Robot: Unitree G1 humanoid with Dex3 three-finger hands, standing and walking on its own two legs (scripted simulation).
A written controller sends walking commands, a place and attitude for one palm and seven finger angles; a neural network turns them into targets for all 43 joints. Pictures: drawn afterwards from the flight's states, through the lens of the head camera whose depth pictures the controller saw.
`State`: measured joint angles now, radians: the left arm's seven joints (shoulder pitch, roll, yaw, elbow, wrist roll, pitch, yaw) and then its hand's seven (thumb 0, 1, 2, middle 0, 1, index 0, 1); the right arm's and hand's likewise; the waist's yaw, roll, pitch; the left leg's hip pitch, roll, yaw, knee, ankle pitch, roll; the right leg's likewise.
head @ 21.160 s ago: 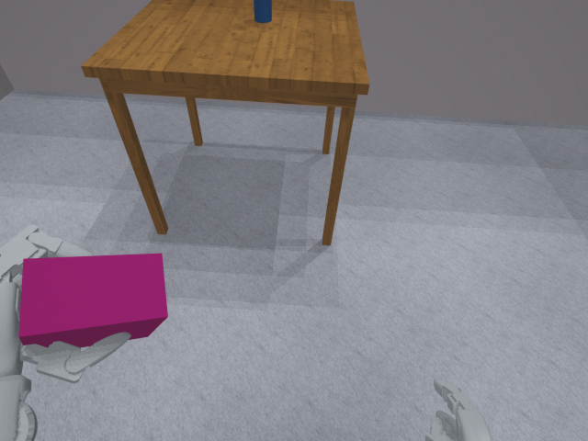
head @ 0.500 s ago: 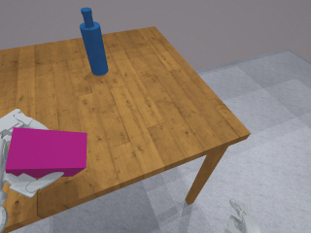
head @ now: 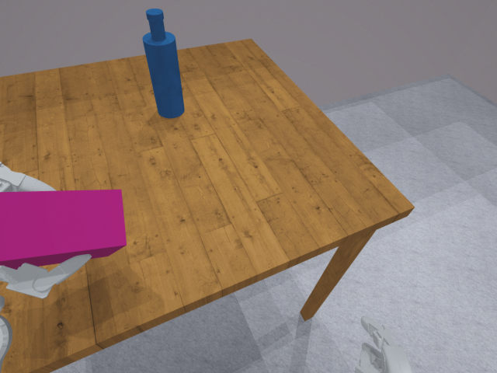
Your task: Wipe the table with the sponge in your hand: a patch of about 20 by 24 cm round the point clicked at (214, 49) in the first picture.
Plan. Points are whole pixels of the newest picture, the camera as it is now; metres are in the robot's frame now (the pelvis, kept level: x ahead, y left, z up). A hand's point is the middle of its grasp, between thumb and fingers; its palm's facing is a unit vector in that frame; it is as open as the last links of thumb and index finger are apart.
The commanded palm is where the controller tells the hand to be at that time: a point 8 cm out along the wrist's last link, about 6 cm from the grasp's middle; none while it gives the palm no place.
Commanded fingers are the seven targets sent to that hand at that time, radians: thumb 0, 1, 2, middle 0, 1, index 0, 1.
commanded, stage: come to a stop and stand still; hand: left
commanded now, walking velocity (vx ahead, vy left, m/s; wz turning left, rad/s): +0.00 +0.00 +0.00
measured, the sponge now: (79, 228) +0.24 +0.24 +0.15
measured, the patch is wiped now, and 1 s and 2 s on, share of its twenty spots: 0.00 0.00 0.00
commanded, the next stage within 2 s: look again from close up in 0.36 s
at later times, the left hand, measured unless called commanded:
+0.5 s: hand (33, 239) +0.22 +0.28 +0.16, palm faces +0.39 -0.85 -0.35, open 10.3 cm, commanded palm +0.16 +0.31 +0.18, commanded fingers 0.00 0.10 1.30 -1.20 -1.60 -1.20 -1.60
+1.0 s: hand (52, 239) +0.22 +0.26 +0.16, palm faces +0.38 -0.85 -0.36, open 10.3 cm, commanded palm +0.16 +0.29 +0.18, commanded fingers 0.00 0.10 1.30 -1.20 -1.60 -1.20 -1.60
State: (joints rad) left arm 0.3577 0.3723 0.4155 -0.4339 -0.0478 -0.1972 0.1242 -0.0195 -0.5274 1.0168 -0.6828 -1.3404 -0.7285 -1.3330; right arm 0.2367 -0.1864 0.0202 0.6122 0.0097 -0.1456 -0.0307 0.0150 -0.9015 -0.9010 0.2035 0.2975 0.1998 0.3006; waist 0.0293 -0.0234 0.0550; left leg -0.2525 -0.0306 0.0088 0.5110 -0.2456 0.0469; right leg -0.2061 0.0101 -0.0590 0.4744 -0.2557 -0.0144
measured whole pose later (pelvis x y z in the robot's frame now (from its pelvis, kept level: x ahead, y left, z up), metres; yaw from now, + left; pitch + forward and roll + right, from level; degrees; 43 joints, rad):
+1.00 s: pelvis +0.01 +0.01 +0.01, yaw +0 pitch -1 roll -1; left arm 0.43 0.37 0.34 -0.45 -0.05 -0.17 0.11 -0.02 -0.53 1.02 -0.68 -1.34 -0.73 -1.33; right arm 0.19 -0.19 0.01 0.59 0.02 -0.10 -0.04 0.01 -0.90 -0.90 0.20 0.30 0.20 0.30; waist 0.02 -0.02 0.05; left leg -0.20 -0.04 0.00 0.41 -0.20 0.05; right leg -0.15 0.00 -0.06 0.36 -0.21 0.00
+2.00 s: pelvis +0.02 -0.07 +0.00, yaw +1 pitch -1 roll -1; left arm 0.46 0.41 0.38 -0.55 -0.11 -0.11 0.10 -0.02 -0.53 1.02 -0.68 -1.34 -0.73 -1.33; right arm 0.18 -0.19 0.00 0.57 0.03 -0.04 -0.03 0.01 -0.90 -0.90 0.20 0.30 0.20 0.30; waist -0.01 -0.01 0.06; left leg -0.26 0.07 -0.04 0.56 -0.29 -0.04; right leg -0.18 0.11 -0.12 0.46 -0.28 -0.11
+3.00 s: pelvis +0.02 -0.07 -0.01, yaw +2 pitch +0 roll -1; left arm 0.51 0.41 0.37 -0.55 -0.12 -0.09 0.10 -0.02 -0.53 1.02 -0.68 -1.33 -0.73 -1.33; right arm 0.20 -0.20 0.00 0.57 0.03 -0.03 -0.03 0.01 -0.90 -0.90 0.20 0.30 0.20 0.30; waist -0.02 0.00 0.04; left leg -0.28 0.06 -0.04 0.59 -0.31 -0.03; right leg -0.20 0.10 -0.13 0.49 -0.30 -0.12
